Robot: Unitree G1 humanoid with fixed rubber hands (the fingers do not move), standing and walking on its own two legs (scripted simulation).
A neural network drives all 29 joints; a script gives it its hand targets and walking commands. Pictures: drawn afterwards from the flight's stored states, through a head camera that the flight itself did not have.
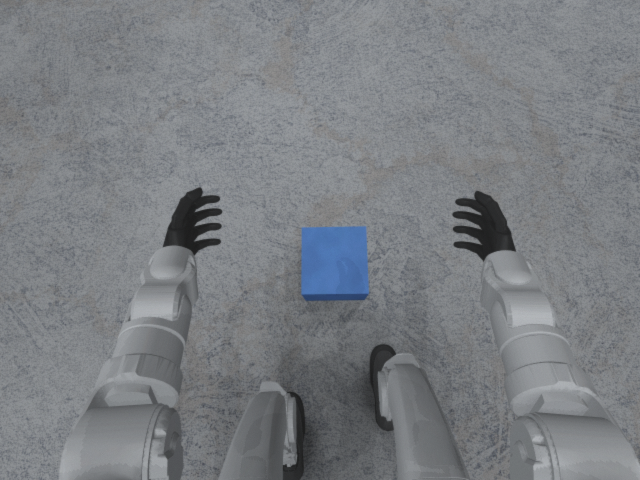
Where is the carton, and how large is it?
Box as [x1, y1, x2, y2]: [301, 226, 368, 300]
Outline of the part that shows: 365,226 302,227 301,294 306,300 365,298 368,293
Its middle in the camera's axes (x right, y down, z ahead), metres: +0.04 +0.08 +1.01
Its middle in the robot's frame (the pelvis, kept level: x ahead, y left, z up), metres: +0.47 -0.02 -0.61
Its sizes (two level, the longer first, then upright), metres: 0.167 0.161 0.148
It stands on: the floor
